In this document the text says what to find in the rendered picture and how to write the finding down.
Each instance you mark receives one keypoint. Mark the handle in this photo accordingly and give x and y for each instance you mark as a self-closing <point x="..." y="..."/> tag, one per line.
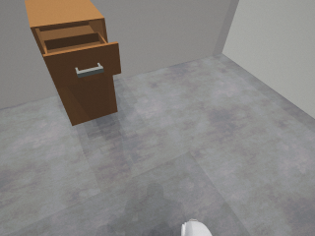
<point x="90" y="71"/>

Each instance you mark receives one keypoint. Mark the robot right thigh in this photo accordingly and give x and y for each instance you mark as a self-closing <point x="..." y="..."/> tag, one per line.
<point x="194" y="228"/>

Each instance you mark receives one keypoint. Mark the drawer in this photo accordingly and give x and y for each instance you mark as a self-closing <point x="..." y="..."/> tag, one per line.
<point x="83" y="51"/>

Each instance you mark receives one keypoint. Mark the cabinet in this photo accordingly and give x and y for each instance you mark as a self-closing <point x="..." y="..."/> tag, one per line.
<point x="51" y="19"/>

